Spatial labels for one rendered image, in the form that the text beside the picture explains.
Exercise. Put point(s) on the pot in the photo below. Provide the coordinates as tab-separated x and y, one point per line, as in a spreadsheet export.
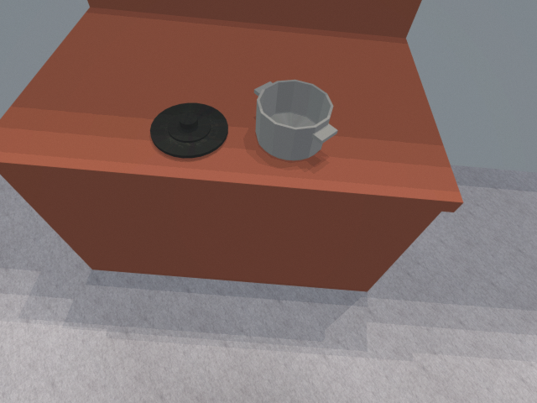
292	119

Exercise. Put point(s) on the knob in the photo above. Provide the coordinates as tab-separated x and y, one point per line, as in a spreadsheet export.
188	120

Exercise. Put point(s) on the table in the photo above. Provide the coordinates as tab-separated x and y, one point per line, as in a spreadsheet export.
76	143

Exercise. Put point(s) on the lid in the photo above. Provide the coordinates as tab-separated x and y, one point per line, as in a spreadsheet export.
169	137

